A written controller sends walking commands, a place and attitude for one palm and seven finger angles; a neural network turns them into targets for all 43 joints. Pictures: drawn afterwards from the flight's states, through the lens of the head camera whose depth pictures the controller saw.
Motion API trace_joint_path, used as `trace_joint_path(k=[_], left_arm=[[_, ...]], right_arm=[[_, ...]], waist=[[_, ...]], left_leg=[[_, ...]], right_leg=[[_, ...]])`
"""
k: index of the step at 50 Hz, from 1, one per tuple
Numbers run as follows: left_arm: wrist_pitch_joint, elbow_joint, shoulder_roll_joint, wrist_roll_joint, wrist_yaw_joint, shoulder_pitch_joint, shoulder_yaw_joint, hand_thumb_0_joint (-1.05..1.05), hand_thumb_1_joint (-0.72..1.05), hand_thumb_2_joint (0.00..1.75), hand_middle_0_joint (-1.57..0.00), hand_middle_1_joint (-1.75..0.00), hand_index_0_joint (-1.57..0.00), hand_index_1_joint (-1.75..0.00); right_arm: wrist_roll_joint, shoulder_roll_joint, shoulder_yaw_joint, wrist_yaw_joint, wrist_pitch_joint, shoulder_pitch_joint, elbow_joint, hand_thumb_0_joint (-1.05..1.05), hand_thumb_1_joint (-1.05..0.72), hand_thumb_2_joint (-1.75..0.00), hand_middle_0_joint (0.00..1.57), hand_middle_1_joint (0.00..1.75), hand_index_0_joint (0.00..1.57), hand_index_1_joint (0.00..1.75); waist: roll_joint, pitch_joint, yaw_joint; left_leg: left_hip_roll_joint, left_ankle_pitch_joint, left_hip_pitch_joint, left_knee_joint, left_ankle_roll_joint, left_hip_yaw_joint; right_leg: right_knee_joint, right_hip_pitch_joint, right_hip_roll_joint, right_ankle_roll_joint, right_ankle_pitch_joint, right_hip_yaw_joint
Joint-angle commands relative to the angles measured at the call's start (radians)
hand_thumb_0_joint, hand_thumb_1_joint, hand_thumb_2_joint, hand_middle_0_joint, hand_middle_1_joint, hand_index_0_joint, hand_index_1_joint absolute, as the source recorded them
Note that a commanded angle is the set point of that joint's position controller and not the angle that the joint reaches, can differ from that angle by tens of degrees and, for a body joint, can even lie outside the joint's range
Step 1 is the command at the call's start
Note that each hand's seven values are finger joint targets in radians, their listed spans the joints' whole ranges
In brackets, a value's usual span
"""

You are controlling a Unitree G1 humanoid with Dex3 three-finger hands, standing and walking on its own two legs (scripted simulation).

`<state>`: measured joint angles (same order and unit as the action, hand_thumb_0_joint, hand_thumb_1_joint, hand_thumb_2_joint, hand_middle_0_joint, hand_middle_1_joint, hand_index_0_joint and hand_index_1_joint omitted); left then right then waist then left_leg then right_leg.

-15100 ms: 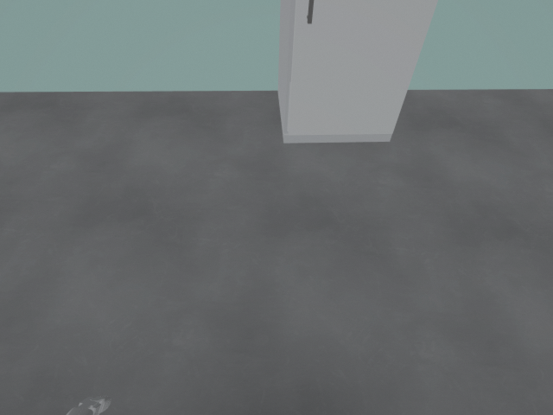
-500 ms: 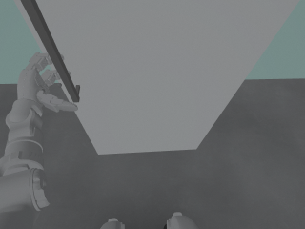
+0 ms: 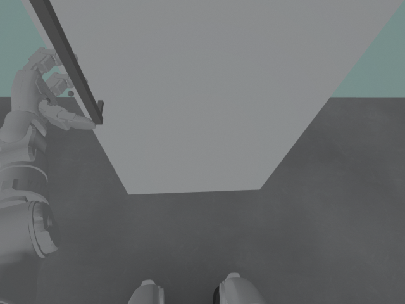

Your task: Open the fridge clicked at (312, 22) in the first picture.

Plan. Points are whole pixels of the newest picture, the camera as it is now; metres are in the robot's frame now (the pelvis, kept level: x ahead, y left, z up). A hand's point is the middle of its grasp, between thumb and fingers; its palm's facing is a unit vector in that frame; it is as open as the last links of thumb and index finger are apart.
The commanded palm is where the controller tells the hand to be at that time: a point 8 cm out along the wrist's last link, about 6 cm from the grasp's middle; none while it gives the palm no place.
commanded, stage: slide the fingers in behind the handle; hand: left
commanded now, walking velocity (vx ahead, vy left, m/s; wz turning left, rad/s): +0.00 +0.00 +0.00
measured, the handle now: (54, 16) +0.53 +0.21 +0.22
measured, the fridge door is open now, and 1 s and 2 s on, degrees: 0 0 0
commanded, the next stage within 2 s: grip the handle and tug to test in 1.70 s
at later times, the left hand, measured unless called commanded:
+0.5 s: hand (77, 99) +0.48 +0.21 +0.10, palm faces -0.02 -1.00 +0.01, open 13.9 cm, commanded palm +0.45 +0.26 +0.10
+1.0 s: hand (92, 99) +0.48 +0.18 +0.09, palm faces -0.01 -1.00 +0.00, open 14.0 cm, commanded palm +0.45 +0.24 +0.10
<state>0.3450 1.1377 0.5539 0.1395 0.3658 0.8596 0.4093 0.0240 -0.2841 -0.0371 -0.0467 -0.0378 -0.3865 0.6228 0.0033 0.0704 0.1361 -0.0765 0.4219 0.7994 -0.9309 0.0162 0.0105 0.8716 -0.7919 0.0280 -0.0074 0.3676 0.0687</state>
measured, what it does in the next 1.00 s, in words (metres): stands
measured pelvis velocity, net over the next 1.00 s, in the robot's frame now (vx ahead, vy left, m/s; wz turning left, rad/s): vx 0.01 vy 0.00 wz -0.01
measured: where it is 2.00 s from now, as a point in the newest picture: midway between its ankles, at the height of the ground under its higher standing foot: outside the picture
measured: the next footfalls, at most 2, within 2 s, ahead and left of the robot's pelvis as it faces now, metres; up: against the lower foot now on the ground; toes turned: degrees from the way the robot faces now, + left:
none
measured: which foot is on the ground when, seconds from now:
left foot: down 0.00-1.00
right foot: down 0.00-1.00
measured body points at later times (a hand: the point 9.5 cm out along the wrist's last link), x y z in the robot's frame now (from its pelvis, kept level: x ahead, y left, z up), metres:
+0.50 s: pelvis +0.01 +0.01 +0.00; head +0.10 +0.02 +0.44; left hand +0.47 +0.26 +0.10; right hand +0.04 -0.26 -0.11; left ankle +0.01 +0.13 -0.69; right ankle +0.03 -0.13 -0.69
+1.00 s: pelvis +0.01 +0.00 +0.00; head +0.10 +0.01 +0.45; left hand +0.47 +0.24 +0.10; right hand +0.06 -0.26 -0.11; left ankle +0.01 +0.13 -0.69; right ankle +0.03 -0.13 -0.69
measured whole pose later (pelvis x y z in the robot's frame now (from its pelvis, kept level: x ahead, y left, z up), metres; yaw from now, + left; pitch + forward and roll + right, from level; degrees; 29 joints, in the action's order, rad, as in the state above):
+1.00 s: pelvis +0.01 +0.00 +0.00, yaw +0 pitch +15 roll -1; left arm 0.34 1.02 0.41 0.14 0.26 0.76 0.35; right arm 0.02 -0.26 -0.03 -0.03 -0.04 -0.35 0.60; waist 0.01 0.08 0.11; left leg -0.07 0.43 0.73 -0.91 0.01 0.03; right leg 0.86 -0.74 0.03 -0.01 0.38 0.05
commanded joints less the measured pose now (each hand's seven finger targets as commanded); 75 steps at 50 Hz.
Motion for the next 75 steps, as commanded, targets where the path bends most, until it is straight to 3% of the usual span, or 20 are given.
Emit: trace_joint_path(k=[1, 4, 13, 16, 23, 29, 31, 33, 38, 41, 43, 46, 48, 52, 64, 67, 69, 72, 73, 75], left_arm=[[0.047, -0.207, 0.245, 0.016, -0.005, 0.416, 0.022, 0.00, -0.50, 0.30, -0.30, -1.20, -0.30, -1.20], [0.037, -0.191, 0.243, 0.017, -0.005, 0.403, 0.014, 0.00, -0.50, 0.30, -0.30, -1.20, -0.30, -1.20], [0.038, -0.222, 0.240, 0.029, -0.005, 0.335, 0.031, 0.00, -0.50, 0.30, -0.30, -1.20, -0.30, -1.20], [0.065, -0.313, 0.250, 0.035, -0.015, 0.361, 0.047, 0.00, -0.50, 0.30, -0.30, -1.20, -0.30, -1.20], [0.058, -0.353, 0.153, 0.044, -0.038, 0.276, 0.001, 0.00, -0.50, 0.30, -0.30, -1.20, -0.30, -1.20], [0.048, -0.364, 0.140, 0.043, -0.063, 0.267, 0.001, 0.00, -0.50, 0.30, -0.30, -1.20, -0.30, -1.20], [0.055, -0.370, 0.156, 0.038, -0.069, 0.253, 0.015, 0.00, -0.50, 0.30, -0.30, -1.20, -0.30, -1.20], [0.055, -0.359, 0.114, 0.039, -0.070, 0.273, -0.019, 0.00, -0.50, 0.30, -0.30, -1.20, -0.30, -1.20], [0.063, -0.357, 0.070, 0.035, -0.076, 0.317, -0.059, 0.00, -0.50, 0.30, -0.30, -1.20, -0.30, -1.20], [0.072, -0.355, 0.102, 0.031, -0.086, 0.315, -0.028, 0.00, -0.50, 0.30, -0.30, -1.20, -0.30, -1.20], [0.068, -0.332, 0.065, 0.033, -0.091, 0.314, -0.053, 0.00, -0.50, 0.30, -0.30, -1.20, -0.30, -1.20], [0.072, -0.325, 0.121, 0.021, -0.105, 0.327, -0.013, 0.00, -0.50, 0.30, -0.30, -1.20, -0.30, -1.20], [0.072, -0.330, 0.087, 0.018, -0.109, 0.322, -0.038, 0.00, -0.50, 0.30, -0.30, -1.20, -0.30, -1.20], [0.079, -0.326, 0.131, 0.017, -0.116, 0.315, -0.001, 0.00, -0.50, 0.30, -0.30, -1.20, -0.30, -1.20], [0.081, -0.359, 0.023, 0.019, -0.130, 0.291, -0.080, 0.00, -0.50, 0.30, -0.30, -1.20, -0.30, -1.20], [0.086, -0.346, 0.082, 0.016, -0.130, 0.284, -0.032, 0.00, -0.50, 0.30, -0.30, -1.20, -0.30, -1.20], [0.088, -0.347, 0.046, 0.018, -0.121, 0.298, -0.065, 0.00, -0.50, 0.30, -0.30, -1.20, -0.30, -1.20], [0.092, -0.360, 0.081, 0.026, -0.118, 0.273, -0.031, 0.00, -0.50, 0.30, -0.30, -1.20, -0.30, -1.20], [0.090, -0.362, 0.057, 0.025, -0.115, 0.254, -0.048, 0.00, -0.50, 0.30, -0.30, -1.20, -0.30, -1.20], [0.091, -0.370, 0.042, 0.028, -0.118, 0.292, -0.064, 0.00, -0.50, 0.30, -0.30, -1.20, -0.30, -1.20]], right_arm=[[-0.006, -0.168, 0.067, -0.010, 0.020, -0.129, -0.069, 0.00, -0.90, -0.90, 0.20, 0.30, 0.20, 0.30], [-0.004, -0.168, 0.064, -0.010, 0.018, -0.125, -0.077, 0.00, -0.90, -0.90, 0.20, 0.30, 0.20, 0.30], [-0.001, -0.163, 0.064, -0.006, 0.017, -0.115, -0.098, 0.00, -0.90, -0.90, 0.20, 0.30, 0.20, 0.30], [-0.005, -0.160, 0.069, -0.004, 0.020, -0.114, -0.100, 0.00, -0.90, -0.90, 0.20, 0.30, 0.20, 0.30], [-0.001, -0.147, 0.074, 0.004, 0.022, -0.095, -0.103, 0.00, -0.90, -0.90, 0.20, 0.30, 0.20, 0.30], [-0.002, -0.147, 0.076, 0.005, 0.020, -0.086, -0.102, 0.00, -0.90, -0.90, 0.20, 0.30, 0.20, 0.30], [-0.003, -0.146, 0.075, 0.004, 0.020, -0.083, -0.104, 0.00, -0.90, -0.90, 0.20, 0.30, 0.20, 0.30], [-0.004, -0.142, 0.074, 0.006, 0.020, -0.081, -0.100, 0.00, -0.90, -0.90, 0.20, 0.30, 0.20, 0.30], [-0.002, -0.138, 0.074, 0.006, 0.022, -0.070, -0.095, 0.00, -0.90, -0.90, 0.20, 0.30, 0.20, 0.30], [-0.005, -0.142, 0.075, 0.005, 0.026, -0.074, -0.092, 0.00, -0.90, -0.90, 0.20, 0.30, 0.20, 0.30], [-0.004, -0.136, 0.074, 0.006, 0.027, -0.069, -0.088, 0.00, -0.90, -0.90, 0.20, 0.30, 0.20, 0.30], [-0.007, -0.143, 0.072, 0.005, 0.025, -0.074, -0.089, 0.00, -0.90, -0.90, 0.20, 0.30, 0.20, 0.30], [-0.006, -0.135, 0.073, 0.007, 0.026, -0.071, -0.093, 0.00, -0.90, -0.90, 0.20, 0.30, 0.20, 0.30], [-0.007, -0.139, 0.073, 0.007, 0.025, -0.079, -0.089, 0.00, -0.90, -0.90, 0.20, 0.30, 0.20, 0.30], [-0.005, -0.131, 0.081, 0.015, 0.030, -0.077, -0.086, 0.00, -0.90, -0.90, 0.20, 0.30, 0.20, 0.30], [-0.007, -0.138, 0.082, 0.012, 0.028, -0.083, -0.082, 0.00, -0.90, -0.90, 0.20, 0.30, 0.20, 0.30], [-0.004, -0.131, 0.079, 0.011, 0.028, -0.073, -0.085, 0.00, -0.90, -0.90, 0.20, 0.30, 0.20, 0.30], [-0.004, -0.134, 0.080, 0.010, 0.028, -0.074, -0.086, 0.00, -0.90, -0.90, 0.20, 0.30, 0.20, 0.30], [-0.003, -0.130, 0.079, 0.011, 0.028, -0.067, -0.092, 0.00, -0.90, -0.90, 0.20, 0.30, 0.20, 0.30], [-0.004, -0.130, 0.079, 0.010, 0.029, -0.068, -0.088, 0.00, -0.90, -0.90, 0.20, 0.30, 0.20, 0.30]], waist=[[0.118, 0.435, 0.014], [0.086, 0.390, 0.017], [0.075, 0.389, -0.003], [0.126, 0.458, -0.014], [0.136, 0.442, -0.022], [0.068, 0.402, -0.022], [0.107, 0.426, -0.034], [0.073, 0.397, -0.021], [0.105, 0.395, -0.008], [0.093, 0.439, -0.021], [0.075, 0.409, -0.013], [0.064, 0.417, -0.022], [0.078, 0.422, -0.018], [0.068, 0.438, -0.028], [0.059, 0.411, -0.018], [0.055, 0.432, -0.029], [0.053, 0.406, -0.018], [0.055, 0.441, -0.034], [0.071, 0.432, -0.037], [0.077, 0.406, -0.022]], left_leg=[[0.057, -0.255, -0.261, 0.117, -0.040, -0.025], [0.059, -0.200, -0.213, 0.127, -0.044, -0.019], [0.060, -0.205, -0.207, 0.134, -0.044, -0.007], [0.059, -0.274, -0.276, 0.127, -0.040, -0.013], [0.055, -0.355, -0.328, 0.130, -0.033, -0.013], [0.055, -0.344, -0.300, 0.139, -0.034, -0.013], [0.057, -0.382, -0.316, 0.134, -0.032, -0.012], [0.056, -0.362, -0.307, 0.136, -0.032, -0.014], [0.059, -0.340, -0.322, 0.132, -0.031, -0.013], [0.061, -0.349, -0.326, 0.130, -0.031, -0.019], [0.060, -0.329, -0.310, 0.130, -0.030, -0.015], [0.064, -0.312, -0.277, 0.133, -0.034, -0.016], [0.066, -0.311, -0.284, 0.132, -0.034, -0.009], [0.067, -0.313, -0.267, 0.129, -0.035, -0.005], [0.067, -0.296, -0.281, 0.142, -0.035, 0.001], [0.069, -0.298, -0.266, 0.141, -0.037, 0.005], [0.070, -0.277, -0.259, 0.146, -0.039, 0.008], [0.071, -0.310, -0.272, 0.142, -0.038, 0.008], [0.071, -0.313, -0.275, 0.145, -0.036, 0.007], [0.069, -0.318, -0.287, 0.141, -0.037, 0.003]], right_leg=[[-0.098, 0.192, -0.058, 0.020, -0.232, -0.033], [-0.110, 0.205, -0.057, 0.017, -0.199, -0.037], [-0.109, 0.235, -0.059, 0.018, -0.217, -0.036], [-0.095, 0.243, -0.062, 0.023, -0.265, -0.035], [-0.093, 0.233, -0.063, 0.025, -0.316, -0.022], [-0.099, 0.257, -0.061, 0.022, -0.328, -0.020], [-0.090, 0.268, -0.059, 0.026, -0.354, -0.024], [-0.095, 0.254, -0.059, 0.023, -0.341, -0.020], [-0.097, 0.226, -0.057, 0.023, -0.320, -0.023], [-0.089, 0.247, -0.056, 0.025, -0.327, -0.024], [-0.093, 0.238, -0.056, 0.022, -0.318, -0.023], [-0.088, 0.267, -0.054, 0.022, -0.319, -0.029], [-0.092, 0.265, -0.053, 0.021, -0.323, -0.031], [-0.090, 0.296, -0.054, 0.021, -0.340, -0.038], [-0.106, 0.285, -0.056, 0.021, -0.331, -0.034], [-0.103, 0.317, -0.053, 0.021, -0.350, -0.042], [-0.110, 0.309, -0.053, 0.019, -0.336, -0.041], [-0.103, 0.331, -0.052, 0.021, -0.366, -0.044], [-0.101, 0.323, -0.053, 0.023, -0.361, -0.039], [-0.102, 0.295, -0.055, 0.024, -0.355, -0.034]])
